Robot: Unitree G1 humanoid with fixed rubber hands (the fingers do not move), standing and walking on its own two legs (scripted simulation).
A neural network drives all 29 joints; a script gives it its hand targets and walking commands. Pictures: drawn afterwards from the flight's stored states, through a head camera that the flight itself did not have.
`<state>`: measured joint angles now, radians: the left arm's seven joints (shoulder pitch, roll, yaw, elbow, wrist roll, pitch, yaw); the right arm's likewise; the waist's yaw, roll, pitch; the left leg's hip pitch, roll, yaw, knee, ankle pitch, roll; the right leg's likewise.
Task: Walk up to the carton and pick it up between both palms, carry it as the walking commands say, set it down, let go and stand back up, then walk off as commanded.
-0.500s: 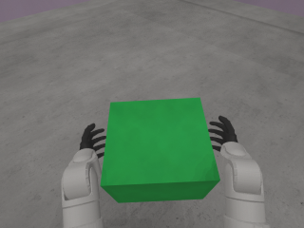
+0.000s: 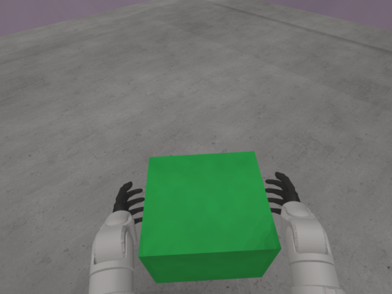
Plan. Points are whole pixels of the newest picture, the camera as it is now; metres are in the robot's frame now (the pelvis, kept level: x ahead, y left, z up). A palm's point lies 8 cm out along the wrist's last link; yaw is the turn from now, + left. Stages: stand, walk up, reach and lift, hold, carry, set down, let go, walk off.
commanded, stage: hold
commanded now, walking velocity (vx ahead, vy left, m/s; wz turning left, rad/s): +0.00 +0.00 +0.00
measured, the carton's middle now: (205, 217) +0.32 +0.00 -0.08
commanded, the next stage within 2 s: set down in 0.30 s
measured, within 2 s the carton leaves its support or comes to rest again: neither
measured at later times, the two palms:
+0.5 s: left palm (127, 211) +0.27 +0.16 +0.04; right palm (298, 195) +0.28 -0.18 +0.07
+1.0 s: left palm (139, 218) +0.30 +0.16 -0.04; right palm (288, 211) +0.30 -0.19 -0.02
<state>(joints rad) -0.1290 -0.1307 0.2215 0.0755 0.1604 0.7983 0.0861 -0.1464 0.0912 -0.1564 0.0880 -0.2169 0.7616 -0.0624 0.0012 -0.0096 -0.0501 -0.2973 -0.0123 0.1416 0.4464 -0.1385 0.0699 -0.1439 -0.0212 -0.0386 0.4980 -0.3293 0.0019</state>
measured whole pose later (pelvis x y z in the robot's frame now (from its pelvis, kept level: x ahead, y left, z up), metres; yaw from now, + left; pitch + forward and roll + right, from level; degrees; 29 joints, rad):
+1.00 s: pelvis +0.00 -0.01 +0.00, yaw -4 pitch +5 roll +1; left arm -0.26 -0.13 0.42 0.38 0.25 0.40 -0.02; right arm -0.33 0.14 -0.35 0.46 -0.29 0.34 0.08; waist 0.01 -0.05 0.06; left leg -0.39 -0.01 0.12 0.41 -0.11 0.06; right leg -0.28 0.03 0.08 0.50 -0.31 -0.02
